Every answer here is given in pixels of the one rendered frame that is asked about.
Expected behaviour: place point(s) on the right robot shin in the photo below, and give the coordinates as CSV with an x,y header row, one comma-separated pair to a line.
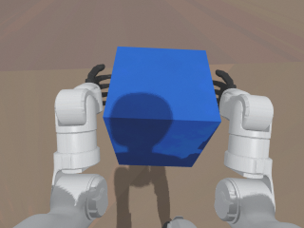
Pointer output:
x,y
177,217

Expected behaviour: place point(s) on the left robot upper arm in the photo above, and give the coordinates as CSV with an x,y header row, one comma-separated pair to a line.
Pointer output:
x,y
76,200

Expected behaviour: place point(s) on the robot left forearm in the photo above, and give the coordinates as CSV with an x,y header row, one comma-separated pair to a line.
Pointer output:
x,y
76,112

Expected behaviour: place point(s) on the right robot hand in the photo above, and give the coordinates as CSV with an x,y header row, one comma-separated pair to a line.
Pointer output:
x,y
227,79

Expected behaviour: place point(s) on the robot right forearm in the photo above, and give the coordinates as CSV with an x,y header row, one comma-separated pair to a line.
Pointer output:
x,y
250,126

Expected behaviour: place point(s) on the right robot upper arm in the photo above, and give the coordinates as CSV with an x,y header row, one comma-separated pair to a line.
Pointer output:
x,y
247,203

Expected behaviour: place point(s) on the carton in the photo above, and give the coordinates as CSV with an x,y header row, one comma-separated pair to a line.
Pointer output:
x,y
161,107

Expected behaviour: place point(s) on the left robot hand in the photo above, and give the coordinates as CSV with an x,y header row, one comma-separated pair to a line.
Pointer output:
x,y
92,78

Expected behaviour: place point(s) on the right robot thigh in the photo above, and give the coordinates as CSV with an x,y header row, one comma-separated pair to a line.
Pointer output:
x,y
180,223

